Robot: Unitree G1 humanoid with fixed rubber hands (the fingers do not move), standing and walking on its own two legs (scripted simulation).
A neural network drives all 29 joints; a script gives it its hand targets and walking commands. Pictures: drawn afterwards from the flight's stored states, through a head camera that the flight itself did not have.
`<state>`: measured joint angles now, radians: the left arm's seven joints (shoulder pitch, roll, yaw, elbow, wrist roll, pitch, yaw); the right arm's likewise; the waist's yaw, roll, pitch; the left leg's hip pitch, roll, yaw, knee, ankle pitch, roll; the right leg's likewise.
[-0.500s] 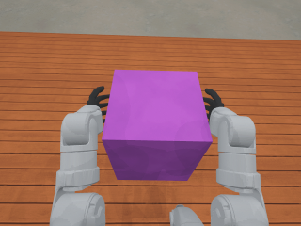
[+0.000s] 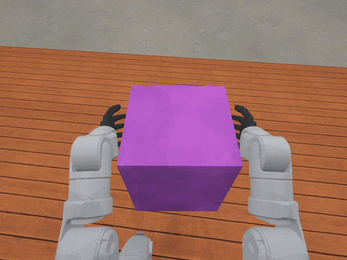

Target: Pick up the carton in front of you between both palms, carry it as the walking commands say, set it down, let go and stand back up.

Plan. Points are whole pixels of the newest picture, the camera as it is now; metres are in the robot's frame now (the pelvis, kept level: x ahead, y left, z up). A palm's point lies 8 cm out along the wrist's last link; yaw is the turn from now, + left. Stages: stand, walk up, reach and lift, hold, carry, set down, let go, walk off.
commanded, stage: carry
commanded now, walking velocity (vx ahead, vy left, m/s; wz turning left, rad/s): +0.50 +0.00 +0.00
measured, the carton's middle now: (177, 153) +0.35 +0.02 +0.02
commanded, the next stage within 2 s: none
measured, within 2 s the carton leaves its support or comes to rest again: neither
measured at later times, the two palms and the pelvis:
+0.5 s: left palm (141, 59) +0.68 +0.15 +0.05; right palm (234, 65) +0.66 -0.15 +0.05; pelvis +0.32 +0.03 -0.04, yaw -2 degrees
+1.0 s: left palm (154, 23) +0.98 +0.14 +0.01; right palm (225, 23) +0.99 -0.16 +0.01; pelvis +0.63 -0.03 -0.09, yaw +0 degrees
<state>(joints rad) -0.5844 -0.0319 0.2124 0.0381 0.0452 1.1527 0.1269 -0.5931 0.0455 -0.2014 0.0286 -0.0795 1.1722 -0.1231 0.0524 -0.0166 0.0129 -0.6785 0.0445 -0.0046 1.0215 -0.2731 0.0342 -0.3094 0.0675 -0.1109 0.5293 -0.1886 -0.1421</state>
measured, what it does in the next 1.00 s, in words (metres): goes down: left foot 0.04 m lower, then right foot 0.04 m lower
